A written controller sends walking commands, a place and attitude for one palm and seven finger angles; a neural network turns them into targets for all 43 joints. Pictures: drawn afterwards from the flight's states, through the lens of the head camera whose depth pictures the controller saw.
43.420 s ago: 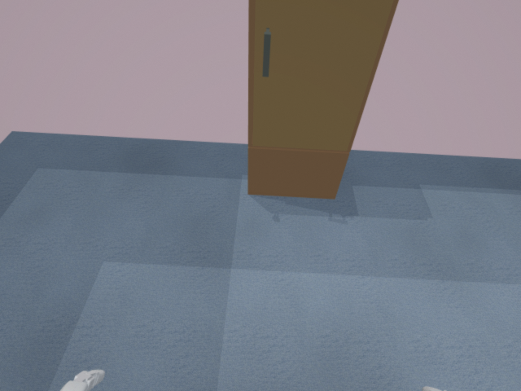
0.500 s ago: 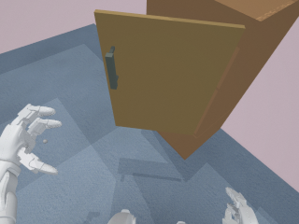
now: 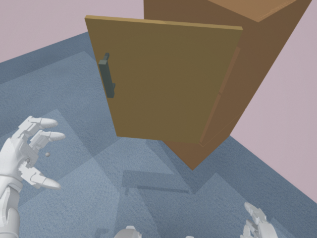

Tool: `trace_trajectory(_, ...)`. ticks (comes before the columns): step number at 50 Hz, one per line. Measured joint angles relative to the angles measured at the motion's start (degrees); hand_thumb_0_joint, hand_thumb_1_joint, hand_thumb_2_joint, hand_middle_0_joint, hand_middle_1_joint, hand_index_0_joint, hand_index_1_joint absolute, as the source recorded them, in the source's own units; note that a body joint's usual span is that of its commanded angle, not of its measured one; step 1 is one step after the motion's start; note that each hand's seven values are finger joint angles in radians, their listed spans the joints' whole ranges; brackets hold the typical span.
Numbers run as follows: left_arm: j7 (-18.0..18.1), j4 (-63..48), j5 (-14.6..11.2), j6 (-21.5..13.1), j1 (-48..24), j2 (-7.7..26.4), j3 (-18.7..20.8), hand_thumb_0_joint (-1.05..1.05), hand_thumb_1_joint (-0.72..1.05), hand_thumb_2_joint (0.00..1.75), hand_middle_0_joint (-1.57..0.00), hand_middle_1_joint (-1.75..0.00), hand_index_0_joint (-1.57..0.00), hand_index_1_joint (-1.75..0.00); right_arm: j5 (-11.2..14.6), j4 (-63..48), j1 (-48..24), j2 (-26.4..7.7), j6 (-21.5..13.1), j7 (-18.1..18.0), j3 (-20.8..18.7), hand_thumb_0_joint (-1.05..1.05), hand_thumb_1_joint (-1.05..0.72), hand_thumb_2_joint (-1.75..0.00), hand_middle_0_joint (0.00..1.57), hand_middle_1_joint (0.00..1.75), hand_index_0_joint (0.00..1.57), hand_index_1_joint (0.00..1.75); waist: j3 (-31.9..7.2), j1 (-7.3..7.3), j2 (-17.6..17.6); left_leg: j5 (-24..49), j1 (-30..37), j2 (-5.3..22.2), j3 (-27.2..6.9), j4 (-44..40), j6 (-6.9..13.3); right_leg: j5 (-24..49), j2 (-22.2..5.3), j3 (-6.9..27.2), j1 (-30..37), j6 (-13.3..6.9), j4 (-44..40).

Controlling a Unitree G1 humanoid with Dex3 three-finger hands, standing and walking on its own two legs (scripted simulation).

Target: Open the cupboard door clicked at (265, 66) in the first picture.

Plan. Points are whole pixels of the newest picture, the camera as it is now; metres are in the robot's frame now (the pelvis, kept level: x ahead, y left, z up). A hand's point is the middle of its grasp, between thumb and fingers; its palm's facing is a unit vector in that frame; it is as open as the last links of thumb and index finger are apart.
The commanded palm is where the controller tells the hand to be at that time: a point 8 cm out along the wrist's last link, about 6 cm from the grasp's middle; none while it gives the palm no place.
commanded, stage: raise the hand with hooked fingers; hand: left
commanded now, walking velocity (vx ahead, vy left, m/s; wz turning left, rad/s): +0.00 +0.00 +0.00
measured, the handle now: (108, 76) +0.58 +0.19 +0.05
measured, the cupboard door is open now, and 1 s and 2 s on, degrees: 43 43 43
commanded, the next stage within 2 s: move the hooked fingers beside the handle in 0.02 s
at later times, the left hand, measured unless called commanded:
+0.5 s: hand (63, 131) +0.35 +0.26 +0.06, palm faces -0.05 -1.00 -0.01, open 14.0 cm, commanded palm +0.33 +0.32 +0.06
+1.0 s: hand (72, 110) +0.42 +0.26 +0.06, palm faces -0.05 -1.00 -0.01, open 14.0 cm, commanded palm +0.40 +0.31 +0.06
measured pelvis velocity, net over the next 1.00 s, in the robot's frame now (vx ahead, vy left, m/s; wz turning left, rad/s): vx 0.01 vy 0.02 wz -0.02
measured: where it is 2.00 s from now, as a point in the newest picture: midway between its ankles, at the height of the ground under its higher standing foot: outside the picture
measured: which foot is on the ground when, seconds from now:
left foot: down 0.00-1.00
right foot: down 0.00-1.00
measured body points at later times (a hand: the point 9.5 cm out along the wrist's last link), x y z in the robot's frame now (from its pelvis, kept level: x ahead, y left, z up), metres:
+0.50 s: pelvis +0.00 +0.00 +0.00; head +0.07 +0.01 +0.44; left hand +0.35 +0.31 +0.06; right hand +0.13 -0.26 -0.09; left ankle +0.03 +0.11 -0.69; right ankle +0.00 -0.11 -0.69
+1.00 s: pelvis +0.01 +0.02 -0.01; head +0.10 +0.04 +0.43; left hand +0.42 +0.31 +0.06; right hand +0.09 -0.25 -0.11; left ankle +0.03 +0.11 -0.69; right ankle +0.00 -0.11 -0.69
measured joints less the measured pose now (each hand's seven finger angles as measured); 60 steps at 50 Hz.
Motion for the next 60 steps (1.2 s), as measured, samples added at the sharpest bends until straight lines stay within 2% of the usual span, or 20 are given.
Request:
trace_trajectory(7, -0.9, 2.6, -0.1, 1.3, -1.1, 0.3, -0.3, -0.01, -0.49, 0.3, -0.3, -1.2, -0.3, -1.2, 0.2, -0.2, -0.7, -0.1, 0.1, -0.2, 0.3, 0.01, -0.9, -0.9, 0.2, 0.3, 0.2, 0.3, -0.1, 0.29, 0.4, 0.2, -0.1, 0.0, -0.1, -0.2, -0.2, 0.0, 0.0, -0.1, -0.2, -0.2, 0.1)
trace_trajectory(10, -1.1, 3.6, 0.3, 0.7, -1.9, 0.2, -0.4, -0.01, -0.5, 0.3, -0.3, -1.2, -0.3, -1.2, 0.1, -0.1, -0.8, -0.2, 0.0, -0.4, 0.3, 0.01, -0.9, -0.9, 0.2, 0.3, 0.2, 0.3, 0.0, 0.4, 0.3, 0.1, -0.5, 0.0, -0.1, 0.0, -0.2, -0.1, 0.0, -0.1, -0.6, -0.2, 0.4)
trace_trajectory(15, -0.4, 7.3, 1.2, -0.7, -7.6, 0.6, -0.3, -0.01, -0.5, 0.3, -0.3, -1.2, -0.3, -1.2, 0.1, 1.1, -1.3, -0.4, 0.0, -1.0, 0.4, 0.01, -0.9, -0.9, 0.2, 0.3, 0.2, 0.3, 0.8, 0.39, -0.1, -0.2, -1.9, -0.1, -0.6, 1.2, -0.3, -0.6, -0.1, -0.6, -1.8, -0.3, 1.5)
trace_trajectory(21, -0.6, 11.1, 2.7, 0.2, -13.1, 1.8, -1.0, -0.01, -0.5, 0.3, -0.3, -1.2, -0.3, -1.2, 0.1, 1.9, -1.0, -0.2, 0.8, -1.0, 0.3, 0.01, -0.9, -0.9, 0.2, 0.3, 0.21, 0.3, 0.6, -0.6, -0.3, -0.4, -2.9, 0.0, -0.3, 1.5, -0.2, -0.6, 0.0, -0.2, -2.9, -0.2, 1.7)
trace_trajectory(26, -0.2, 14.0, 3.4, 1.3, -15.7, 2.9, 0.2, -0.01, -0.49, 0.3, -0.3, -1.2, -0.3, -1.2, 0.0, 1.5, 0.2, -0.1, 2.0, -0.5, 0.2, 0.01, -0.9, -0.9, 0.2, 0.3, 0.21, 0.3, 0.2, -1.72, -0.5, -0.7, -3.2, 0.2, 0.6, 1.2, 0.1, -0.6, 0.1, 0.7, -3.6, 0.1, 1.5)
trace_trajectory(32, 0.8, 14.6, 3.7, 0.2, -16.2, 3.3, 1.3, -0.01, -0.49, 0.3, -0.3, -1.2, -0.3, -1.2, -0.2, 1.1, 2.2, -0.3, 3.5, 0.4, -0.5, 0.01, -0.9, -0.9, 0.2, 0.3, 0.2, 0.3, -0.3, -2.07, -0.4, -1.1, -3.6, 0.2, 1.3, 1.1, 0.4, -0.6, 0.1, 1.4, -4.2, 0.5, 1.3)
trace_trajectory(37, 0.9, 16.6, 4.0, -0.2, -17.9, 3.0, 0.4, -0.01, -0.49, 0.3, -0.3, -1.2, -0.3, -1.2, -0.1, 1.6, 2.9, -0.4, 4.7, 0.7, -0.6, 0.01, -0.9, -0.9, 0.2, 0.3, 0.2, 0.3, -0.5, -1.93, -0.3, -1.3, -4.3, 0.0, 1.2, 1.5, 0.7, -0.7, -0.1, 1.3, -4.6, 0.8, 1.3)
trace_trajectory(46, 2.5, 23.7, 7.3, -1.9, -27.1, 4.1, -0.1, -0.01, -0.5, 0.3, -0.3, -1.2, -0.3, -1.2, -0.7, 2.6, 1.5, 0.0, 5.9, 0.6, -0.2, 0.01, -0.9, -0.9, 0.2, 0.3, 0.21, 0.3, 0.1, -2.92, -0.8, -1.5, -7.4, -0.1, 0.7, 3.5, 1.0, -0.9, -0.2, 0.8, -7.3, 1.0, 2.8)
trace_trajectory(51, 2.8, 27.9, 8.2, -2.0, -31.7, 5.3, -0.1, -0.01, -0.5, 0.3, -0.3, -1.2, -0.3, -1.2, -0.9, 2.8, 1.9, 0.1, 7.0, 1.0, 0.1, 0.01, -0.9, -0.9, 0.2, 0.3, 0.21, 0.3, -0.4, -3.7, -0.8, -1.6, -8.5, 0.0, 1.0, 3.9, 1.2, -0.8, -0.1, 1.1, -8.4, 1.1, 3.1)
trace_trajectory(56, 3.1, 34.2, 9.7, -1.2, -35.8, 8.2, 1.3, -0.01, -0.49, 0.3, -0.3, -1.2, -0.3, -1.2, -1.0, 2.1, 2.8, 0.0, 8.6, 1.4, 0.4, 0.01, -0.9, -0.9, 0.2, 0.3, 0.21, 0.3, -0.6, -4.79, -0.8, -1.8, -9.8, 0.3, 1.3, 4.6, 1.3, -0.8, 0.1, 1.4, -9.9, 1.2, 3.8)
trace_trajectory(60, 3.5, 36.1, 10.5, -2.8, -37.9, 9.5, 1.6, -0.01, -0.49, 0.3, -0.3, -1.2, -0.3, -1.2, -1.2, 2.4, 3.8, -0.2, 9.5, 1.6, 0.2, 0.0, -0.9, -0.9, 0.2, 0.3, 0.21, 0.3, -0.3, -5.14, -0.7, -2.0, -11.5, 0.5, 1.2, 5.6, 1.3, -1.0, 0.3, 1.4, -11.5, 1.2, 4.6)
